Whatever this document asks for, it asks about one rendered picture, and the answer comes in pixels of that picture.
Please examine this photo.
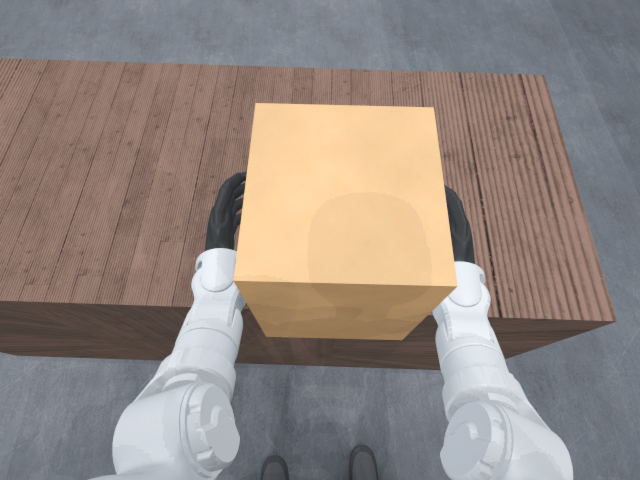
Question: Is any right robot foot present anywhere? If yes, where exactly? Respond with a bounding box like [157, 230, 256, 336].
[349, 445, 378, 480]

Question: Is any right robot hand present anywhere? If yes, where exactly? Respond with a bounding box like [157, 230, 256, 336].
[444, 185, 475, 264]

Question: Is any robot left upper arm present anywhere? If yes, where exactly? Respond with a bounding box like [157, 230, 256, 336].
[88, 381, 240, 480]

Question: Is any right robot forearm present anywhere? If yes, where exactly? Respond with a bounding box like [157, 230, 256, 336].
[432, 261, 550, 430]

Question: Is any left robot hand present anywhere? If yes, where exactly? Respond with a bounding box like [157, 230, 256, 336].
[205, 172, 247, 251]

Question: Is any robot right upper arm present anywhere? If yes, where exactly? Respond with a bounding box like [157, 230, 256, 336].
[440, 400, 573, 480]

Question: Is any carton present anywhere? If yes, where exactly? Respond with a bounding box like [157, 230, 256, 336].
[233, 103, 458, 340]

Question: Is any left robot foot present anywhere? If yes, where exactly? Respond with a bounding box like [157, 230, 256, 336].
[261, 455, 289, 480]

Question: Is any robot foot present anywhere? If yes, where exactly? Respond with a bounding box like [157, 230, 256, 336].
[261, 455, 289, 480]
[349, 445, 378, 480]

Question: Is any pedestal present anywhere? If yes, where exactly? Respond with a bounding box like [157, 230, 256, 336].
[0, 58, 617, 370]

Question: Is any left robot forearm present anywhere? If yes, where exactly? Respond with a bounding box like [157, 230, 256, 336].
[112, 248, 246, 471]

